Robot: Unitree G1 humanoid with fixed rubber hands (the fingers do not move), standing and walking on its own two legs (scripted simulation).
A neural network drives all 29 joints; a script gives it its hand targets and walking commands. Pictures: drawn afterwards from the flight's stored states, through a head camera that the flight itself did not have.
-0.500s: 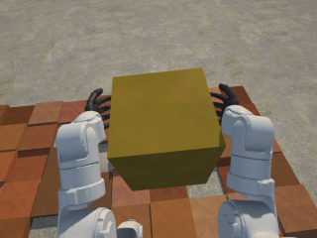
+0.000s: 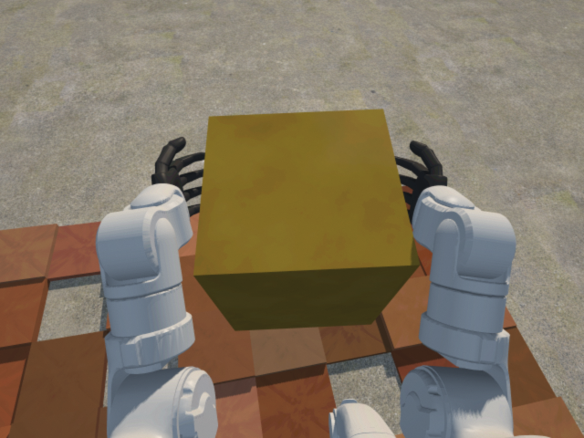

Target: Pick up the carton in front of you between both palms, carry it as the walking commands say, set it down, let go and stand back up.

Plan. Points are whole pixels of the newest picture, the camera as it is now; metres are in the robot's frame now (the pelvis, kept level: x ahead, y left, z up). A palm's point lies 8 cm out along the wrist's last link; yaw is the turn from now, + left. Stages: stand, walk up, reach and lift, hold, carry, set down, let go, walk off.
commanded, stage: carry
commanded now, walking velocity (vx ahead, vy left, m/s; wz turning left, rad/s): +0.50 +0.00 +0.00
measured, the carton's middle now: (300, 233) +0.37 -0.01 +0.06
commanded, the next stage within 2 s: none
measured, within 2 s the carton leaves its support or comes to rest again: neither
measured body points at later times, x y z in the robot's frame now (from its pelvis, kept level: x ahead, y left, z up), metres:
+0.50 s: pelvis +0.29 -0.05 -0.01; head +0.35 -0.05 +0.43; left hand +0.63 +0.12 +0.08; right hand +0.65 -0.18 +0.07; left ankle +0.31 +0.08 -0.67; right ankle +0.29 -0.11 -0.75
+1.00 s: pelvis +0.59 -0.02 +0.01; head +0.60 -0.01 +0.46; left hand +0.94 +0.12 +0.13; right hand +0.94 -0.18 +0.14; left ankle +0.55 +0.06 -0.73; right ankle +0.71 -0.16 -0.68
